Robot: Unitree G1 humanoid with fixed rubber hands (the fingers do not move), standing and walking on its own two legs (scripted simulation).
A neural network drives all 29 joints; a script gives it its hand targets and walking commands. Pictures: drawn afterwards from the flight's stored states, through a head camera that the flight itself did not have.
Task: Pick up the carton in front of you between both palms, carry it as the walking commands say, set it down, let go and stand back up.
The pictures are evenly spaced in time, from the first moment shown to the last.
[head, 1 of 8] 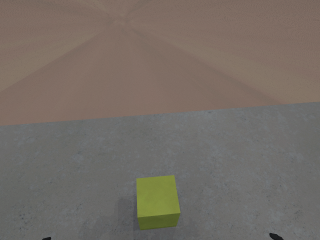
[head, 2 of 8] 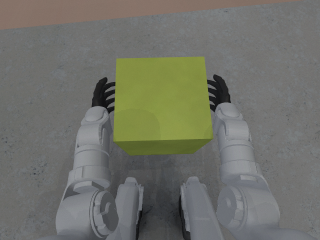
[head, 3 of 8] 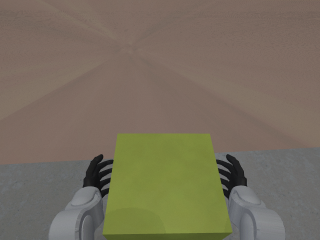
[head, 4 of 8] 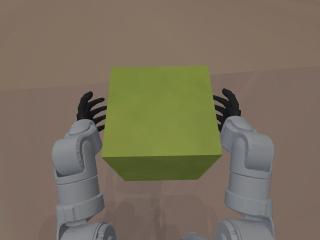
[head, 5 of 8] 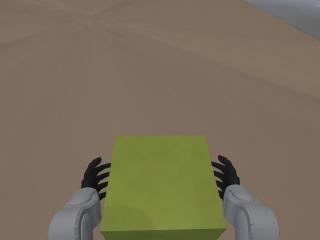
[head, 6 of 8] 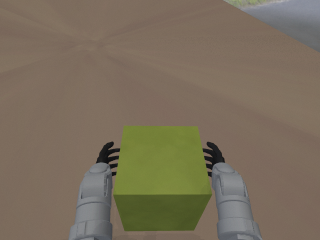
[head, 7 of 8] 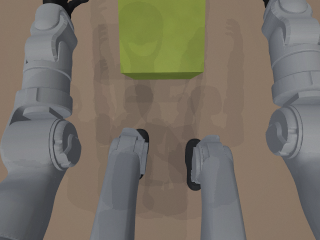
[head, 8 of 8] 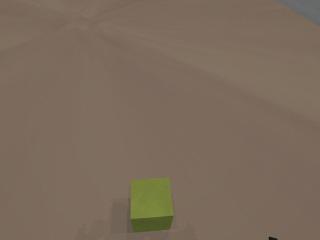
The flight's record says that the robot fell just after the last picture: no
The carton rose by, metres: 1.20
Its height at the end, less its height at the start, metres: +0.47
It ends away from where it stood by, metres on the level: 6.09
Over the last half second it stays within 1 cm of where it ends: yes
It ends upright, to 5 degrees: yes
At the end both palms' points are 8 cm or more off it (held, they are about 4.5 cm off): yes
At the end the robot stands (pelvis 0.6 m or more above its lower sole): yes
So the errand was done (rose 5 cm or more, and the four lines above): yes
